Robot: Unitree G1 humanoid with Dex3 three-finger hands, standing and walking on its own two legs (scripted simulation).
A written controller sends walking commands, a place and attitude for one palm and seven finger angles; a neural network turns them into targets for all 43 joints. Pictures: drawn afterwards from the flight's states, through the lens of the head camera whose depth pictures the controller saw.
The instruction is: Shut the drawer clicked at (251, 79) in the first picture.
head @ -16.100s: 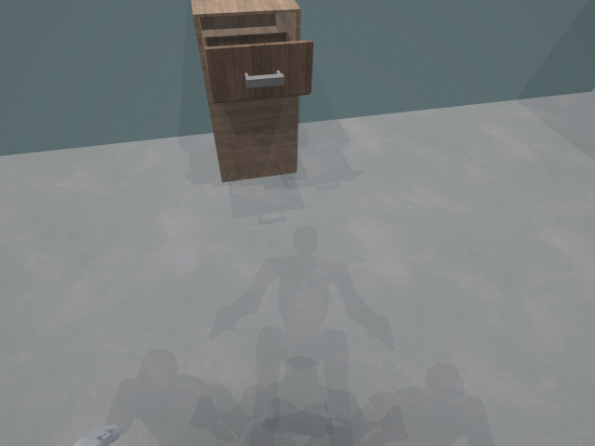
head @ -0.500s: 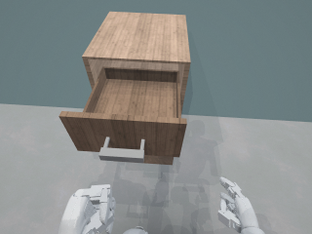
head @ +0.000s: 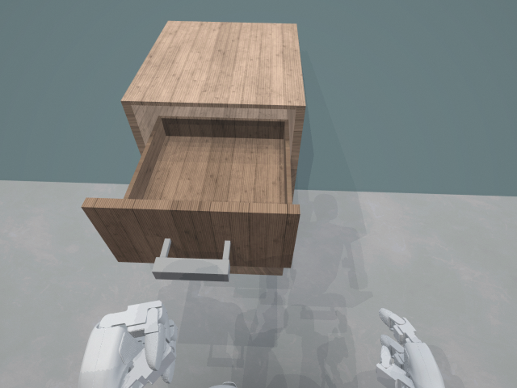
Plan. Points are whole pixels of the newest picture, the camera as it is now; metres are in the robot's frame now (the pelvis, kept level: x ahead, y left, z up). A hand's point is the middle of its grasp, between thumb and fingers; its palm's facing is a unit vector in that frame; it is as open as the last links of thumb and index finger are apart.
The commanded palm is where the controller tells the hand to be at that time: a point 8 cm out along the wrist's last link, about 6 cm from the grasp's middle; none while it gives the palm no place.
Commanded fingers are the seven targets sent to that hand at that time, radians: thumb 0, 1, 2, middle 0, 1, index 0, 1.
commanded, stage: bring the fist close to the handle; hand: left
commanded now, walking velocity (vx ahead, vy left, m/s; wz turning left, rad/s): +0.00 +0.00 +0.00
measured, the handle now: (194, 257) +0.34 +0.13 -0.01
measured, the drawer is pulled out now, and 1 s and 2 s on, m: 0.28 0.28 0.28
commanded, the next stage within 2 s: push the drawer shut in 1.44 s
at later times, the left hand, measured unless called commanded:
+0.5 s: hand (206, 351) +0.18 +0.08 +0.03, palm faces -0.06 -1.00 -0.01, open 3.2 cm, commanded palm +0.15 +0.16 +0.05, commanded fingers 0.00 0.90 0.90 -1.40 -1.60 -1.40 -1.60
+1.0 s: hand (199, 317) +0.23 +0.10 +0.00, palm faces +0.03 -1.00 +0.01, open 3.3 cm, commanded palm +0.21 +0.15 +0.00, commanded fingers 0.00 0.90 0.90 -1.40 -1.60 -1.40 -1.60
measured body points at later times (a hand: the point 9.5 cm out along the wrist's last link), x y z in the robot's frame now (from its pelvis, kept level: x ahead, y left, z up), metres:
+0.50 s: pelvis -0.01 -0.03 -0.02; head +0.04 -0.03 +0.43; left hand +0.18 +0.14 +0.04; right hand +0.18 -0.25 -0.08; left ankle +0.01 +0.06 -0.67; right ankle -0.01 -0.10 -0.67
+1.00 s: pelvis -0.01 -0.02 -0.04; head +0.07 -0.01 +0.40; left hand +0.23 +0.16 +0.00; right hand +0.17 -0.24 -0.12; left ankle +0.01 +0.06 -0.67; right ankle -0.01 -0.10 -0.67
